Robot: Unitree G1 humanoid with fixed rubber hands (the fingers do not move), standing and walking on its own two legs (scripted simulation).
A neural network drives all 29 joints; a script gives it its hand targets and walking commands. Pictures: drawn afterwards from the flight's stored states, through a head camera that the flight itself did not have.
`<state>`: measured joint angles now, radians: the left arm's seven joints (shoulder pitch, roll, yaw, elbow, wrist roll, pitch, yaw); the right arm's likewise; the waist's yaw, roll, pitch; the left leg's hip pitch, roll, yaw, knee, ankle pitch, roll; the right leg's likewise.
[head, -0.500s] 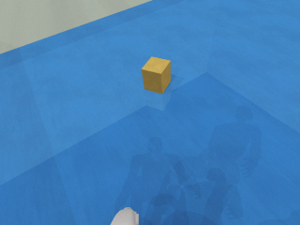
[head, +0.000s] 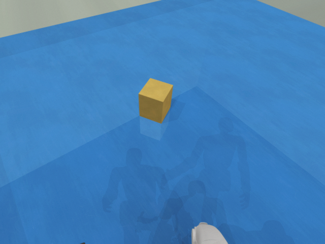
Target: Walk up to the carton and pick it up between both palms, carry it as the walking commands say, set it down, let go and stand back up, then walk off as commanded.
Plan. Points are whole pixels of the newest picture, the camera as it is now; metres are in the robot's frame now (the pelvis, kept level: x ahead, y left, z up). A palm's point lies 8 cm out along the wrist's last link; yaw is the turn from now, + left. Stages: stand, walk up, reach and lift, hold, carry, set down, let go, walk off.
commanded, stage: walk up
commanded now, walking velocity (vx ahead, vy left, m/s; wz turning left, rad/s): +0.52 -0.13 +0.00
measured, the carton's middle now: (155, 101) +1.23 -0.01 -0.66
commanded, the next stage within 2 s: none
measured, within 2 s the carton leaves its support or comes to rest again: neither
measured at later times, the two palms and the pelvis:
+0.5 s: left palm (94, 211) +0.24 +0.20 -0.12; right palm (253, 179) +0.33 -0.31 -0.15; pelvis +0.27 -0.06 +0.00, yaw +0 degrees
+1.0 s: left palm (89, 120) +0.59 +0.28 -0.15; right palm (221, 134) +0.49 -0.22 -0.12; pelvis +0.51 +0.03 +0.00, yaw +0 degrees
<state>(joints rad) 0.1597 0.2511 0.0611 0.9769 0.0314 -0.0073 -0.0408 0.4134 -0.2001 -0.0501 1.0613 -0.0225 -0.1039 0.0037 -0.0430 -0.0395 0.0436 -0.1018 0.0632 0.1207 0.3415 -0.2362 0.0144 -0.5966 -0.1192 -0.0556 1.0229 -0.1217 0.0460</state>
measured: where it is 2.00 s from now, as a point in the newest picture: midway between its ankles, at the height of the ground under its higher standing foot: (152, 161)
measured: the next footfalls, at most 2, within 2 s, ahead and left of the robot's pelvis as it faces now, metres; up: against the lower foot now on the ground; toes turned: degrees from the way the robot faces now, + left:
right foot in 0.26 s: +0.32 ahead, -0.17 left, +0.00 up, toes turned -10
left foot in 0.76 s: +0.54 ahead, +0.14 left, +0.00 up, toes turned +9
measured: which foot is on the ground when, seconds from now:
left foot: down 0.00-0.26, up 0.28-0.74, down 0.76-1.00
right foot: up 0.00-0.24, down 0.26-0.76, up 0.78-1.00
